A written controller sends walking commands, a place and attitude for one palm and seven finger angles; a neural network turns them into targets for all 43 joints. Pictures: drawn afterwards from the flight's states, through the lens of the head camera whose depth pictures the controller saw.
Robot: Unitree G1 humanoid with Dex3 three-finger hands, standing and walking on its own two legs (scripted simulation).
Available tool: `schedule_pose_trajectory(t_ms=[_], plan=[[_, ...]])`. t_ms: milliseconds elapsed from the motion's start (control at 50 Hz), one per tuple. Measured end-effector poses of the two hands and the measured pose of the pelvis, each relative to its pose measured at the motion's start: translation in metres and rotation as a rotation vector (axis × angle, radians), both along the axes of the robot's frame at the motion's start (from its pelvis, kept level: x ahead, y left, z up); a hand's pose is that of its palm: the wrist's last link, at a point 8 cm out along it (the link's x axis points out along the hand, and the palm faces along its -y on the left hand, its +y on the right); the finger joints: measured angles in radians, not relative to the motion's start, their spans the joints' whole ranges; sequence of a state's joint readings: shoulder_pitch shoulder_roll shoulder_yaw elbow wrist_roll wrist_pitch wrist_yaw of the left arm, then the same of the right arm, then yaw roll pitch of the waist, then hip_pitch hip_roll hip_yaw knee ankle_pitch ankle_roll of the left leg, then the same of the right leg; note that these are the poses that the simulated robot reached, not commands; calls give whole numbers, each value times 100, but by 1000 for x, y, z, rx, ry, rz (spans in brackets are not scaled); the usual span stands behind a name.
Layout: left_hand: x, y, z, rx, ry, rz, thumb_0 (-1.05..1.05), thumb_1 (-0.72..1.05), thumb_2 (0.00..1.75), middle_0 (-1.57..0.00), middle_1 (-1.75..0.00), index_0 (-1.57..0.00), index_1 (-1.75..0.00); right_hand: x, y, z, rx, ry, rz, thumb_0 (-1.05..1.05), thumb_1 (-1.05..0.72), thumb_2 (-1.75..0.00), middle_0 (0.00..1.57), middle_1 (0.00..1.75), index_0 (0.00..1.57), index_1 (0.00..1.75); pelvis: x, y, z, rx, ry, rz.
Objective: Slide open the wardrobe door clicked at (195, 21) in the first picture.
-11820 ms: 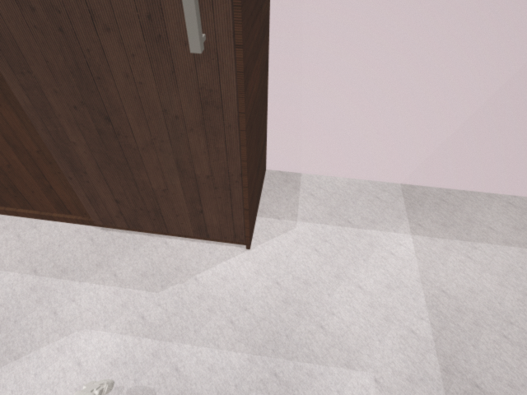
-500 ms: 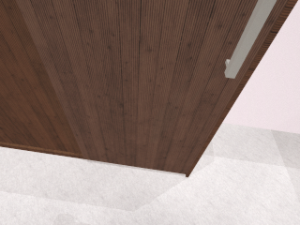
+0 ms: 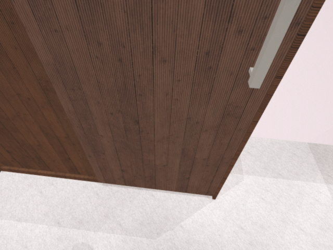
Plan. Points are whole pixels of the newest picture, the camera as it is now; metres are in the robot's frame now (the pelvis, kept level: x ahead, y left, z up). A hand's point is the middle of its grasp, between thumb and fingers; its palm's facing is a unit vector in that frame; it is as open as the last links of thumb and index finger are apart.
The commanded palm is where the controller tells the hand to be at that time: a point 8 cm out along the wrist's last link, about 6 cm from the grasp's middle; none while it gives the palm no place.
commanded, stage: look again from close up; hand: right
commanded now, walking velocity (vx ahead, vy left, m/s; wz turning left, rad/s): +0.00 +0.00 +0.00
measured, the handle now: (267, 43) +0.53 -0.20 +0.26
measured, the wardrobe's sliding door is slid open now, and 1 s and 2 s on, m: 0.00 0.00 0.00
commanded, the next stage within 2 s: shuffle to correct the standing spot in 0.72 s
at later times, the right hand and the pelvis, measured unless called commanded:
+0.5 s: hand out of the picture -0.01 -0.20 -0.17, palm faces +0.02 +0.98 -0.19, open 7.4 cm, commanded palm none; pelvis -0.01 -0.02 +0.00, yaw +1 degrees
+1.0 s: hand out of the picture +0.01 -0.21 -0.18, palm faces +0.05 +0.98 -0.19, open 7.4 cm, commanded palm none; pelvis +0.00 -0.03 -0.01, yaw -1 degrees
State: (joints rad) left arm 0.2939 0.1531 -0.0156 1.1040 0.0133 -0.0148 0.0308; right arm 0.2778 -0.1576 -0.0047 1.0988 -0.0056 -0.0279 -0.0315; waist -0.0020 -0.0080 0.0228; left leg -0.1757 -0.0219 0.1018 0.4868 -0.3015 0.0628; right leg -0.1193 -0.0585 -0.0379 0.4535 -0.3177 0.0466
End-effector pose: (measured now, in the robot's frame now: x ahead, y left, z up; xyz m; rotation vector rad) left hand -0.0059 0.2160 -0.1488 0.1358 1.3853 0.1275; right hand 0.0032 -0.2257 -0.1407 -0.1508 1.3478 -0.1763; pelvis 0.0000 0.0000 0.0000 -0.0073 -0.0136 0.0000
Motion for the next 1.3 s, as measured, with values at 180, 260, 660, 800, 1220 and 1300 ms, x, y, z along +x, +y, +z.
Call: schedule_pose_trajectory(t_ms=[180,260,660,800,1220,1300], plan=[[-7,-11,3,1,4,1,0,91,90,-19,-30,-20,-29,-8,-6,-1,16,16,6,1,-92,-89,20,30,20,30,-6,-9,2,1,-5,7],[-11,-16,3,-1,10,4,0,91,90,-19,-30,-20,-29,-12,-10,-2,20,22,8,1,-92,-89,20,30,20,30,-8,-13,2,1,-5,9],[-18,-29,5,5,26,16,0,91,90,-19,-30,-20,-30,-11,-24,-2,23,33,19,1,-91,-89,20,30,20,30,-10,-27,2,0,3,17],[-8,-25,6,20,1,11,0,91,90,-19,-30,-20,-30,-2,-30,-2,15,12,24,1,-91,-89,20,30,20,30,-8,-29,2,0,0,17],[39,-56,15,65,6,-24,0,91,90,-19,-30,-20,-29,-12,-53,-23,86,167,-69,1,-91,-89,20,30,20,30,50,-62,-7,28,23,-42],[33,-71,24,45,78,-22,0,91,90,-19,-30,-20,-29,36,-58,-14,83,103,-58,1,-91,-89,20,30,20,30,67,-64,3,37,30,-63]])
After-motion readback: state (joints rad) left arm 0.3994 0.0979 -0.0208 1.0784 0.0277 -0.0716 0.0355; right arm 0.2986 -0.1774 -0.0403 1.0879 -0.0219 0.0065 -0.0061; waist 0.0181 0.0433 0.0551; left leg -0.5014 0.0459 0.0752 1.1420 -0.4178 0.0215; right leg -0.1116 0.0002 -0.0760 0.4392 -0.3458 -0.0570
